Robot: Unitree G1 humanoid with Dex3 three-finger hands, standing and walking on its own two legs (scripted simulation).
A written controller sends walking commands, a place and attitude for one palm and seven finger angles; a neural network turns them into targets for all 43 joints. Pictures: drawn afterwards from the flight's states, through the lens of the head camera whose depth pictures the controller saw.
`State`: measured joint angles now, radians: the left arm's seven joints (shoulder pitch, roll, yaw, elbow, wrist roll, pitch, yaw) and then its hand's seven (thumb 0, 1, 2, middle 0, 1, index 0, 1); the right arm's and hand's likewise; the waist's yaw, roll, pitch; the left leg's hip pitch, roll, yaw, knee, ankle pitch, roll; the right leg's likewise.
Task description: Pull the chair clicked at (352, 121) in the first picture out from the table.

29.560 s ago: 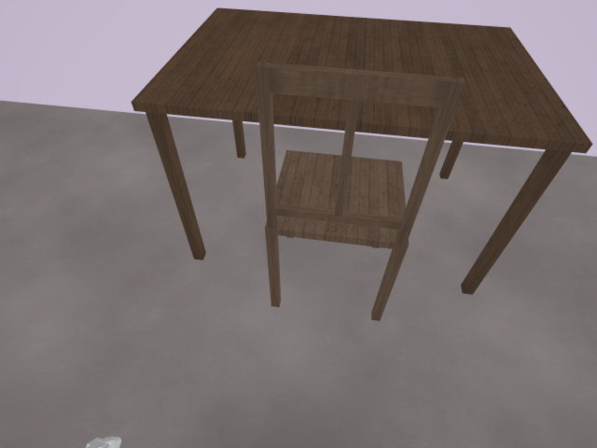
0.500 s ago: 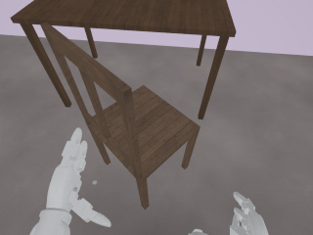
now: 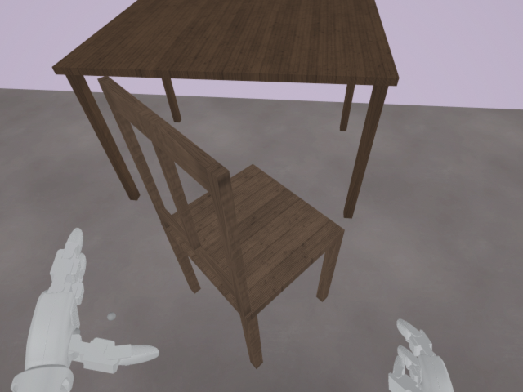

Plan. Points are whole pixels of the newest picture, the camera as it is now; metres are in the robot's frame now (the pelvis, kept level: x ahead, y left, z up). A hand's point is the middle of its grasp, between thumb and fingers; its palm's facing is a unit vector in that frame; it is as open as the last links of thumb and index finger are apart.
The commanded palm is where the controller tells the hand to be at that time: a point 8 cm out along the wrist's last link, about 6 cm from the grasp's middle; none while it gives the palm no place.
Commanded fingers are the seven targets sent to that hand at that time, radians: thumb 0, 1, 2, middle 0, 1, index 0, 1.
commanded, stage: draw the hand back to the body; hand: left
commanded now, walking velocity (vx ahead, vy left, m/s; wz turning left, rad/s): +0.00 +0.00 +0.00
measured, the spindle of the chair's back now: (180, 202) +0.50 +0.23 -0.04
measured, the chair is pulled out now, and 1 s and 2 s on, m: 0.46 0.46 0.46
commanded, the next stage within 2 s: step back with the hand held close in 0.88 s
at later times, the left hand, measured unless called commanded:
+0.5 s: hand (27, 266) +0.21 +0.27 +0.19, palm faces +0.48 -0.76 -0.43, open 9.5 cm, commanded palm +0.16 +0.31 +0.20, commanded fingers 0.00 0.90 0.90 -0.20 -0.30 -0.20 -0.30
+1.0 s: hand (11, 267) +0.20 +0.27 +0.20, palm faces +0.51 -0.76 -0.40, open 7.5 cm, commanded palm +0.15 +0.30 +0.20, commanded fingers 0.00 0.90 0.90 -0.20 -0.30 -0.20 -0.30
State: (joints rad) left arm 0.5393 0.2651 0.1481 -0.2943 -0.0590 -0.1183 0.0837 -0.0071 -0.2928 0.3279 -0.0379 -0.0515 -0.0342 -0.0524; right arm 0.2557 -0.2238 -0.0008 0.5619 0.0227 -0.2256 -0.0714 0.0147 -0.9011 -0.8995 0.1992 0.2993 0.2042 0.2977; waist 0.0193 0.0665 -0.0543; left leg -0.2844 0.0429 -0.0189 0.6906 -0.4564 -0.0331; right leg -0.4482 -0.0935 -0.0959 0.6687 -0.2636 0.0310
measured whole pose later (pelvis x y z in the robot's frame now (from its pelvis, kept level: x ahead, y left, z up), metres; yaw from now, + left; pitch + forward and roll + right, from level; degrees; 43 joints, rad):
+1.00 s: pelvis +0.00 +0.01 +0.02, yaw -2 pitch -5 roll -1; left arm 0.44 0.33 0.38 -0.35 -0.04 -0.17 0.16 0.02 0.89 0.90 -0.21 -0.30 -0.21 -0.30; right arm 0.23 -0.21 -0.01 0.67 0.01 -0.20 -0.06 0.01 -0.90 -0.90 0.20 0.30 0.20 0.30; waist 0.06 0.08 0.02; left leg 0.01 0.04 0.02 0.42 -0.34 -0.03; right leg -0.18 -0.07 -0.07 0.42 -0.15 0.04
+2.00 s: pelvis -0.07 +0.00 +0.01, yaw -1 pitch +2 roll +1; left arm 0.55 0.40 0.46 -0.50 -0.01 -0.22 0.18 0.02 0.89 0.90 -0.21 -0.30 -0.21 -0.30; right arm 0.23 -0.22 -0.04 0.61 0.00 -0.07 -0.06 0.01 -0.90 -0.90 0.20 0.30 0.21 0.30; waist 0.00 0.00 0.03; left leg -0.31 0.02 0.01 0.56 -0.29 -0.03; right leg -0.44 -0.07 -0.02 0.46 -0.05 0.03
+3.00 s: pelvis -0.11 -0.01 +0.00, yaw +1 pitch +1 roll +1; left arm 0.55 0.46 0.51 -0.51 0.01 -0.30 0.16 0.02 0.89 0.90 -0.21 -0.30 -0.21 -0.30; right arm 0.21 -0.18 -0.05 0.61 -0.01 -0.12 -0.06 0.01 -0.90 -0.90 0.20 0.30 0.21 0.30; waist -0.04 -0.04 0.04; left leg -0.39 0.00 -0.05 0.62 -0.25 -0.03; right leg -0.49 0.00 0.07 0.51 -0.01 0.02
